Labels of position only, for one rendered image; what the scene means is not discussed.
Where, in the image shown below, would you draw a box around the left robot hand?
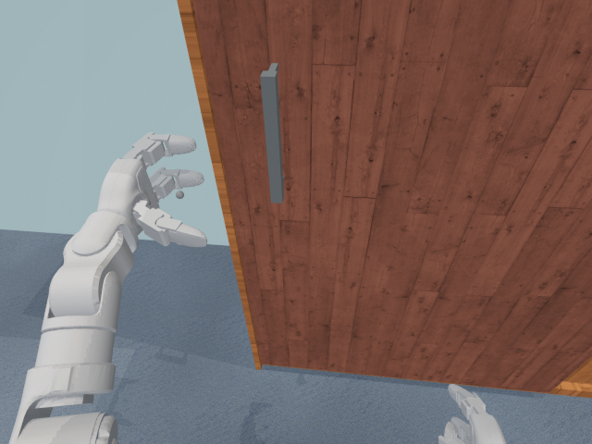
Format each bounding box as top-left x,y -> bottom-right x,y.
96,132 -> 207,247

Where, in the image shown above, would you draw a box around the wardrobe door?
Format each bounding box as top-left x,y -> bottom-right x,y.
192,0 -> 592,393
563,357 -> 592,384

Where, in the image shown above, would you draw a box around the left robot upper arm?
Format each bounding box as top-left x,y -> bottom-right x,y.
16,412 -> 118,444

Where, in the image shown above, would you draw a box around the right robot hand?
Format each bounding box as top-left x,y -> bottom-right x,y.
438,384 -> 506,444

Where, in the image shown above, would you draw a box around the robot left forearm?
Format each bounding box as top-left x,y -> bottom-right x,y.
8,211 -> 139,444

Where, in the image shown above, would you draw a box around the handle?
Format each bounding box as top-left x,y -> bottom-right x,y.
260,63 -> 284,204

